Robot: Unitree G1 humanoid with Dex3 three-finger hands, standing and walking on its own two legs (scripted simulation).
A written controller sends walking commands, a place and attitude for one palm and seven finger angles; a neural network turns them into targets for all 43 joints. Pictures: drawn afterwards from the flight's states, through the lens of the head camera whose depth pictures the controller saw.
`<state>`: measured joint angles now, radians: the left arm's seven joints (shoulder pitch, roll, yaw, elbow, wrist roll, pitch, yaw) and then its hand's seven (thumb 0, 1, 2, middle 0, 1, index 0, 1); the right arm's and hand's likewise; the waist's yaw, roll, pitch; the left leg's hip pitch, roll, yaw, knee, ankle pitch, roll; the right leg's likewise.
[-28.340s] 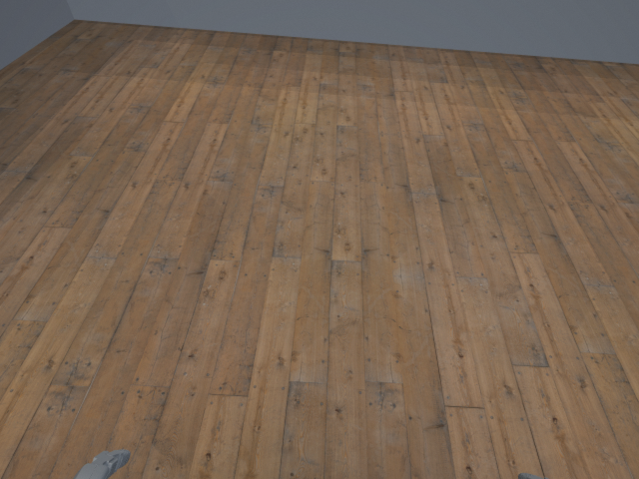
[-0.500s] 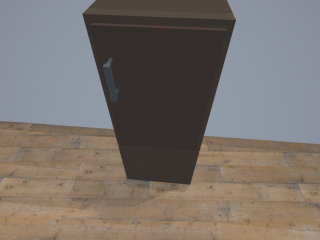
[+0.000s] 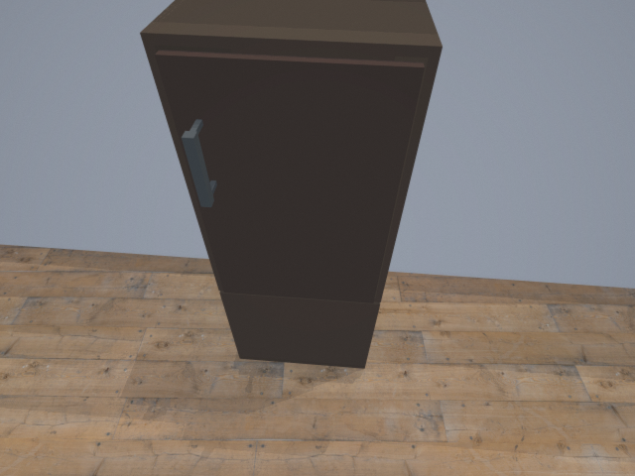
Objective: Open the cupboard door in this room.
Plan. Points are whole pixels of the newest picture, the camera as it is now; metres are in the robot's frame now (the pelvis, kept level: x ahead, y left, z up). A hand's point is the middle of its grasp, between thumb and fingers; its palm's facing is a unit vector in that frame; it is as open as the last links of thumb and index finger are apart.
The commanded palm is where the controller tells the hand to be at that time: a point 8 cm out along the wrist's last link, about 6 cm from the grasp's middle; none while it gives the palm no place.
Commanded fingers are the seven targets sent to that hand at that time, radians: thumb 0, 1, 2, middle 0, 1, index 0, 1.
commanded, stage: look again from close up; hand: left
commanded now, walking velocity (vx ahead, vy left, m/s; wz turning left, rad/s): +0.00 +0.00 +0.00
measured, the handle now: (202, 164) +0.57 +0.23 +0.08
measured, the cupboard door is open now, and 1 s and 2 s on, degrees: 0 0 0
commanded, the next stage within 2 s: raise the hand with hooked fingers in 0.10 s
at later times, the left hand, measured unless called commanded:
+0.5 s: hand (204, 384) +0.22 +0.15 +0.02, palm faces +0.06 -1.00 +0.01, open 7.9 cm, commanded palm +0.12 +0.23 -0.04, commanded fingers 0.00 0.53 0.74 -0.23 -0.54 -0.23 -0.54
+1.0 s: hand (164, 383) +0.23 +0.21 +0.00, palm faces -0.13 -0.99 -0.05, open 10.9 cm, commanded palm +0.18 +0.28 +0.02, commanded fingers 0.00 -0.06 0.49 -0.27 -0.92 -0.27 -0.92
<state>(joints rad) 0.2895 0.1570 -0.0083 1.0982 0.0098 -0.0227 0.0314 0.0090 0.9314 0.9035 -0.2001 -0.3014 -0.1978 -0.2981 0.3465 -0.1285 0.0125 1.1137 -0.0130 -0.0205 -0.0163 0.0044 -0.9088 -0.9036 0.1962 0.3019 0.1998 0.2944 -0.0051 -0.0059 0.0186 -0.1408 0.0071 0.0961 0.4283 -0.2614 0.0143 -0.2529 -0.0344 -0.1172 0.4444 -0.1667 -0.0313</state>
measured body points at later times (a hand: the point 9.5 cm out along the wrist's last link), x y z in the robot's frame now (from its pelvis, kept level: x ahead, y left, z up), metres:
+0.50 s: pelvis -0.01 +0.00 -0.03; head -0.01 -0.01 +0.42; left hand +0.21 +0.20 +0.03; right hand +0.16 -0.27 -0.09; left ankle -0.02 +0.11 -0.74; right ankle +0.05 -0.10 -0.74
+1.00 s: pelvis +0.01 +0.01 -0.06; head +0.07 +0.01 +0.39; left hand +0.23 +0.26 +0.00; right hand +0.20 -0.19 -0.14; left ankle -0.02 +0.11 -0.74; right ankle +0.05 -0.09 -0.74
